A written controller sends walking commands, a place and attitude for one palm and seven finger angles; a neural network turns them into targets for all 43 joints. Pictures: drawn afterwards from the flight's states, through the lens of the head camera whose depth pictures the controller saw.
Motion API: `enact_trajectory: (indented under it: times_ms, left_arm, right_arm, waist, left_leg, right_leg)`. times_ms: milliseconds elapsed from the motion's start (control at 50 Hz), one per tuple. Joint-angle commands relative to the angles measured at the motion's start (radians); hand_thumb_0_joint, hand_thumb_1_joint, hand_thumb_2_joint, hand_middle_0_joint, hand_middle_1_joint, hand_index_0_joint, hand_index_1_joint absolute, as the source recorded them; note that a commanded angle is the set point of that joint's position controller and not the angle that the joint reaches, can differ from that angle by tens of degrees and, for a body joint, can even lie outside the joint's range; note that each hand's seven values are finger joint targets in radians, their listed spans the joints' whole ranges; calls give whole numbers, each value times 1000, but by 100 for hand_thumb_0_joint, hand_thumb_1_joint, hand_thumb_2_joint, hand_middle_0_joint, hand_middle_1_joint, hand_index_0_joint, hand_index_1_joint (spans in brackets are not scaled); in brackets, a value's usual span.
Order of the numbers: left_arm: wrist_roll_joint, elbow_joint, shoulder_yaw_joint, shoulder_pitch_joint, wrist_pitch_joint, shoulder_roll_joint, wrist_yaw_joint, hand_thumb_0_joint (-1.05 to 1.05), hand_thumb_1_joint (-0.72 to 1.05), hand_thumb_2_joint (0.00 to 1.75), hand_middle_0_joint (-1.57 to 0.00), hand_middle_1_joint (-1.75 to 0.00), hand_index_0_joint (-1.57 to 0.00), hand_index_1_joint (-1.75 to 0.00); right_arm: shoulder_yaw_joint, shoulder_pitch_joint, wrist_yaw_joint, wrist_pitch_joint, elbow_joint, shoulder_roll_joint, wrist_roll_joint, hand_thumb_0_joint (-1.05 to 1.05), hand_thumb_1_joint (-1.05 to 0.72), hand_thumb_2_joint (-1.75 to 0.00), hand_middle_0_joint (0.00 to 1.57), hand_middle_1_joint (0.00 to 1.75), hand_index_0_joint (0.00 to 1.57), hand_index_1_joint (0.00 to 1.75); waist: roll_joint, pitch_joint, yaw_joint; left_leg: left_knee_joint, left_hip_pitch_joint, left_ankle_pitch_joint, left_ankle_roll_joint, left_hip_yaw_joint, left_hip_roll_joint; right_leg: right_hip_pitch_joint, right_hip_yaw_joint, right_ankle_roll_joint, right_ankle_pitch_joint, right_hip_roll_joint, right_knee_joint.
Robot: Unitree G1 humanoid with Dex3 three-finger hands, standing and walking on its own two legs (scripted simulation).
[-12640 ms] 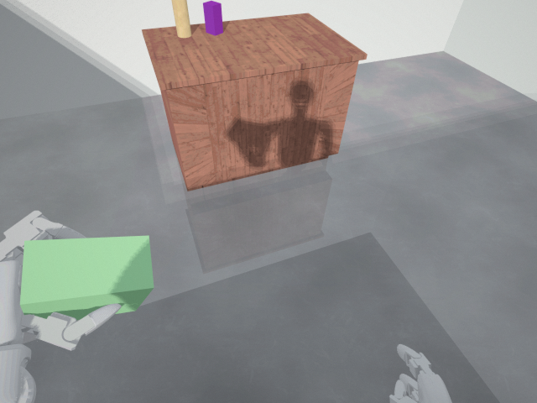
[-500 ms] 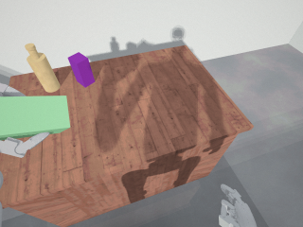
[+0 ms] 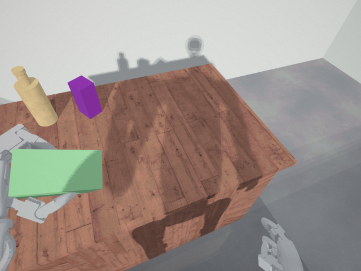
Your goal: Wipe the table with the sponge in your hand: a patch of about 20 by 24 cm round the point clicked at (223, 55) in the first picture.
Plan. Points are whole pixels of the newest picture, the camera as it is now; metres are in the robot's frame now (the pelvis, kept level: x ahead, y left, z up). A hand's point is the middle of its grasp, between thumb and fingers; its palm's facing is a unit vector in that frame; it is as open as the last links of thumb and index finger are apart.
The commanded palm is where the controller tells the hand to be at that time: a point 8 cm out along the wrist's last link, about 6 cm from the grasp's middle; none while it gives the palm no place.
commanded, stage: come to a stop and stand still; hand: left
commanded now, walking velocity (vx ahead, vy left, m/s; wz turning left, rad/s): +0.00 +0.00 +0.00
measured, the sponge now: (69, 174) +0.23 +0.21 +0.15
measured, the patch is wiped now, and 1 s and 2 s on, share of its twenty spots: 0.00 0.00 0.00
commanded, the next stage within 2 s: look again from close up in 0.22 s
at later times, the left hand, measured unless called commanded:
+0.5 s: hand (39, 179) +0.22 +0.25 +0.15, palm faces +0.38 -0.85 -0.37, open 9.9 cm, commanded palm +0.16 +0.28 +0.18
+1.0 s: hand (30, 161) +0.23 +0.26 +0.18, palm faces +0.44 -0.79 -0.42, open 9.9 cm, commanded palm +0.16 +0.27 +0.18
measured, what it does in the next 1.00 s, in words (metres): stands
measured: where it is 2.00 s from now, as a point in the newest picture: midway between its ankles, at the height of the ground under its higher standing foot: outside the picture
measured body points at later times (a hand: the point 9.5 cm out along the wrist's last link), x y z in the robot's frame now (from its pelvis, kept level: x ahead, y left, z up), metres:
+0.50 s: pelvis +0.00 +0.00 +0.00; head +0.02 +0.02 +0.45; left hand +0.19 +0.30 +0.17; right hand +0.18 -0.21 -0.07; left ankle -0.01 +0.09 -0.74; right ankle +0.05 -0.13 -0.74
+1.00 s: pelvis +0.01 -0.01 +0.00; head +0.04 +0.00 +0.45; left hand +0.20 +0.30 +0.21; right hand +0.18 -0.24 -0.08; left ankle -0.01 +0.09 -0.74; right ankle +0.05 -0.13 -0.74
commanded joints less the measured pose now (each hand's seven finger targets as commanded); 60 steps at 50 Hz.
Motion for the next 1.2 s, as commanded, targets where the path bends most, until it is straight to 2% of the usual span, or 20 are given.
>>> enact_trajectory:
  times_ms: [0,140,320,480,620,720,740,760,780,800,820,840,900,940,1020,1040,1060,1120,1140,1180]
  left_arm:
    - [-12,-173,105,-69,-31,157,12,0,10,130,-120,-160,-120,-160]
    - [-9,-337,118,-95,-34,191,24,0,10,130,-120,-160,-120,-160]
    - [-17,-210,88,-44,-9,139,25,0,10,130,-120,-160,-120,-160]
    - [-8,-240,71,-94,-8,149,32,0,10,130,-120,-160,-120,-160]
    - [-6,-286,105,-54,-19,174,42,0,10,130,-120,-160,-120,-160]
    - [-13,-223,108,-1,-12,156,38,0,10,130,-120,-160,-120,-160]
    - [4,-599,411,-932,-148,920,40,0,10,130,-120,-160,-120,-160]
    - [55,-142,363,-573,-87,424,30,0,10,130,-120,-160,-120,-160]
    - [34,-67,292,-430,-55,372,31,0,10,130,-120,-160,-120,-160]
    - [3,9,282,-329,-45,379,33,0,10,130,-120,-160,-120,-160]
    - [-11,-16,251,-255,-59,360,22,0,10,130,-120,-160,-120,-160]
    - [-29,34,212,-160,-48,298,7,0,10,130,-120,-160,-120,-160]
    - [-58,-97,67,23,-74,164,2,0,10,130,-120,-160,-120,-160]
    - [-65,-134,53,47,-69,162,20,0,10,130,-120,-160,-120,-160]
    - [-44,-198,171,-27,-78,279,63,0,10,130,-120,-160,-120,-160]
    - [-35,-251,238,-92,-82,373,75,0,10,130,-120,-160,-120,-160]
    - [-35,-226,216,-77,-80,330,76,0,10,130,-120,-160,-120,-160]
    - [-42,-291,186,-86,-70,323,88,0,10,130,-120,-160,-120,-160]
    - [-41,-331,207,-101,-63,361,95,0,10,130,-120,-160,-120,-160]
    - [-42,-351,148,-72,-65,297,95,0,10,130,-120,-160,-120,-160]
  right_arm:
    - [-51,-52,-16,-24,-160,-117,6,0,-90,-90,20,30,20,30]
    - [-44,-84,-22,-20,-183,-109,1,0,-90,-90,20,30,20,30]
    - [-51,-58,-27,7,-179,-118,-1,0,-90,-90,20,30,20,30]
    - [-47,-74,-34,8,-184,-120,1,0,-90,-90,20,30,20,30]
    - [-54,-69,-34,-4,-182,-121,-1,0,-90,-90,20,30,20,30]
    - [-60,-54,-33,1,-170,-125,0,0,-90,-90,20,30,20,30]
    - [82,88,-103,24,-269,-188,72,0,-90,-90,20,30,20,30]
    - [-25,15,-87,-19,-191,-73,32,0,-90,-90,20,30,20,30]
    - [-10,-33,-48,-18,-140,-116,-2,0,-90,-90,20,30,20,30]
    - [-42,-37,-36,-23,-145,-173,-10,0,-90,-90,20,30,20,30]
    - [-48,-11,-24,-34,-161,-176,-16,0,-90,-90,20,30,20,30]
    - [-44,-52,-5,-36,-147,-182,-13,0,-90,-90,20,30,20,30]
    - [-51,13,34,-59,-158,-175,10,0,-90,-90,20,30,20,30]
    - [-49,-11,48,-69,-148,-170,20,0,-90,-90,20,30,20,30]
    - [-62,11,30,-65,-127,-175,1,0,-90,-90,20,30,20,30]
    - [-63,-11,23,-55,-127,-187,1,0,-90,-90,20,30,20,30]
    - [-61,-3,14,-49,-114,-163,-5,0,-90,-90,20,30,20,30]
    - [-57,1,13,-56,-118,-165,-2,0,-90,-90,20,30,20,30]
    - [-60,-16,12,-61,-123,-177,3,0,-90,-90,20,30,20,30]
    - [-55,7,15,-72,-116,-165,2,0,-90,-90,20,30,20,30]
  waist:
    - [36,-146,-1]
    - [160,-210,-1]
    - [64,-160,-7]
    - [71,-132,-5]
    - [117,-164,-1]
    - [60,-158,-5]
    - [379,-174,-60]
    - [110,-155,-7]
    - [-3,-74,-11]
    - [-15,-86,16]
    - [-43,-121,12]
    - [55,-149,9]
    - [66,-118,27]
    - [68,-168,27]
    - [-102,-208,23]
    - [-46,-238,16]
    - [-38,-240,15]
    - [100,-265,21]
    - [150,-294,20]
    - [185,-285,25]
  left_leg:
    - [-114,-40,231,-30,-90,82]
    - [-96,8,342,-39,-92,74]
    - [-118,-30,235,-39,-105,87]
    - [-154,-69,79,-19,-110,79]
    - [-139,-69,90,-15,-110,75]
    - [-131,-59,108,-17,-110,78]
    - [-120,-266,20,21,-172,89]
    - [-114,-182,-57,14,-218,154]
    - [-148,-151,-22,-5,-147,102]
    - [-100,-113,0,-8,-99,68]
    - [-44,-102,36,-5,-101,51]
    - [-61,-59,18,-10,-104,52]
    - [-57,-79,90,-1,-120,42]
    - [-50,-16,185,0,-122,47]
    - [-18,-72,221,-18,-132,27]
    - [-18,-60,204,-13,-138,25]
    - [-18,-79,216,-13,-132,25]
    - [13,-85,256,-18,-128,15]
    - [16,-54,276,-16,-134,20]
    - [36,-58,355,-23,-138,22]
  right_leg:
    - [141,49,-25,218,-39,-20]
    - [180,44,-36,294,-38,6]
    - [160,54,-36,243,-50,-37]
    - [149,59,-31,97,-44,-68]
    - [176,64,-38,111,-48,-58]
    - [158,67,-40,121,-50,-65]
    - [238,2,25,-105,25,180]
    - [33,6,-10,-232,-48,106]
    - [26,1,-27,-192,-28,6]
    - [19,47,-48,-92,-26,-43]
    - [13,92,-57,-42,-57,-64]
    - [-16,102,-66,-55,-63,-44]
    - [10,84,-65,39,-67,-29]
    - [27,74,-54,123,-55,0]
    - [115,70,-41,241,-75,6]
    - [126,92,-43,234,-74,21]
    - [155,69,-42,261,-87,28]
    - [183,70,-46,327,-101,49]
    - [174,84,-48,325,-94,62]
    - [176,50,-46,359,-100,71]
